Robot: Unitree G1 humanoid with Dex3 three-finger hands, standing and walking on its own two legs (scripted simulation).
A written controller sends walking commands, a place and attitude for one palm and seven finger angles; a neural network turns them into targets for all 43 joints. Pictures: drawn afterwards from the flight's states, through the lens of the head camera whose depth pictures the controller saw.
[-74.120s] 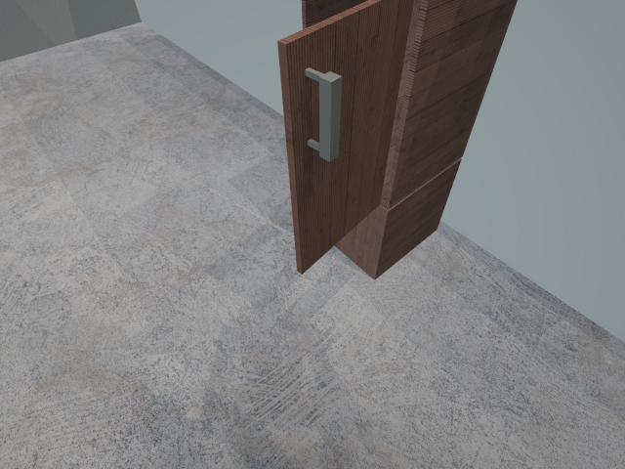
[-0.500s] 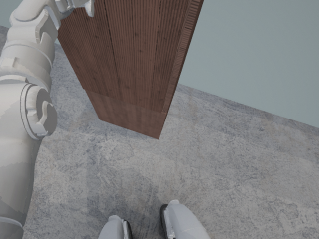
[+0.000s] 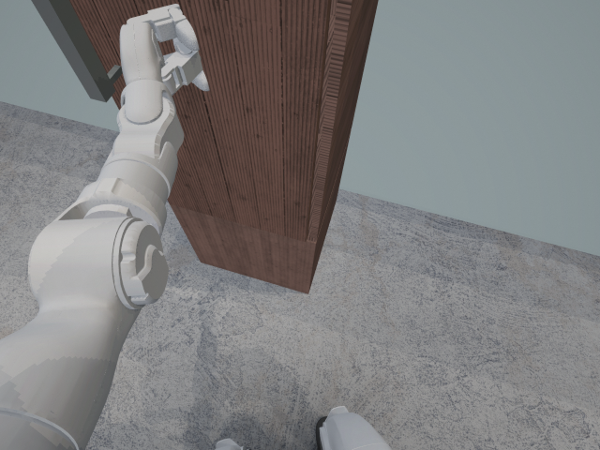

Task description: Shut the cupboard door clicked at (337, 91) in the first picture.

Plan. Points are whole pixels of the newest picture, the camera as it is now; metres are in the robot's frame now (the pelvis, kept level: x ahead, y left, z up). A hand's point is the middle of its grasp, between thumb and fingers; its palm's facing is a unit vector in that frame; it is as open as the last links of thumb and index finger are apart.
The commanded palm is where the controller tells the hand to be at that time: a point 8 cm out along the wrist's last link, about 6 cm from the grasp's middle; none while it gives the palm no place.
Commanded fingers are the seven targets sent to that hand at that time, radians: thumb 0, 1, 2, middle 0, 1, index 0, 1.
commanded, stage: pull the fist back off the door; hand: left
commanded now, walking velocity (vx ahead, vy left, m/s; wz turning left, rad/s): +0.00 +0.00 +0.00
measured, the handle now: (85, 36) +0.65 +0.17 +0.15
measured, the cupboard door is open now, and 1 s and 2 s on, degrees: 0 0 0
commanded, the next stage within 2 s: draw the hand back to the body in 0.32 s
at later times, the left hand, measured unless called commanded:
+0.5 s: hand (198, 87) +0.52 +0.03 +0.16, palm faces +0.02 -1.00 +0.00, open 3.1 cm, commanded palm +0.47 +0.10 +0.16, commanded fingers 0.00 0.90 0.90 -1.30 -1.50 -1.30 -1.50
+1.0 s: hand (86, 199) +0.37 +0.13 +0.18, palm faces +0.04 -1.00 -0.09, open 3.1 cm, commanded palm +0.32 +0.19 +0.18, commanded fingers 0.00 0.90 0.90 -1.05 -1.23 -1.05 -1.23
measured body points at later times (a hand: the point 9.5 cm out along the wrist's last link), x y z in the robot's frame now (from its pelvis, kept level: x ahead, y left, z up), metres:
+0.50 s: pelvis +0.01 -0.01 +0.01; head +0.08 -0.02 +0.46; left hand +0.52 +0.08 +0.16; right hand +0.06 -0.27 -0.11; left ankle -0.01 +0.11 -0.70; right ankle +0.03 -0.12 -0.70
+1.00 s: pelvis +0.00 -0.01 +0.03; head -0.01 -0.03 +0.48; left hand +0.36 +0.19 +0.19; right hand +0.18 -0.25 -0.06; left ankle -0.01 +0.11 -0.70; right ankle +0.03 -0.12 -0.70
